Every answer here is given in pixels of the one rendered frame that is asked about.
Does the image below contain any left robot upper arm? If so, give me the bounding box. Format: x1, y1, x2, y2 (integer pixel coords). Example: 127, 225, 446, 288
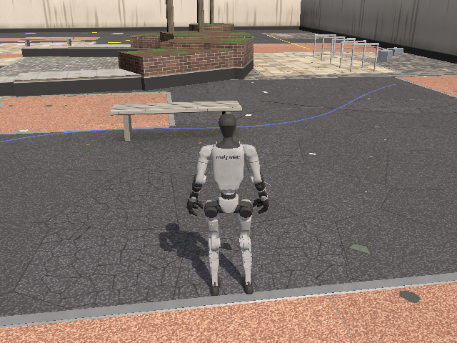
195, 145, 213, 184

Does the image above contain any right robot forearm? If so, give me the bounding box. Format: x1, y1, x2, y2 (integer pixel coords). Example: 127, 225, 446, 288
255, 172, 268, 201

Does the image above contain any robot left hand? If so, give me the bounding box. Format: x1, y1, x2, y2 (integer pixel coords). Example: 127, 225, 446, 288
186, 199, 203, 216

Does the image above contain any left robot forearm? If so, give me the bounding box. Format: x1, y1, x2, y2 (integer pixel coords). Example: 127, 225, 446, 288
189, 174, 202, 202

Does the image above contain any robot right hand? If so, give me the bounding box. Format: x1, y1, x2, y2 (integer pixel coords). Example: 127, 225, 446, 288
253, 199, 269, 214

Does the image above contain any robot right shin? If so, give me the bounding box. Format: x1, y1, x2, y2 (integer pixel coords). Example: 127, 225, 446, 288
241, 237, 252, 285

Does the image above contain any humanoid robot head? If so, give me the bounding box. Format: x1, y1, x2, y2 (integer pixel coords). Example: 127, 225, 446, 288
216, 114, 240, 149

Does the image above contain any right robot upper arm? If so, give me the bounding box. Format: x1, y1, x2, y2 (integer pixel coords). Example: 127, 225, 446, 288
243, 144, 262, 184

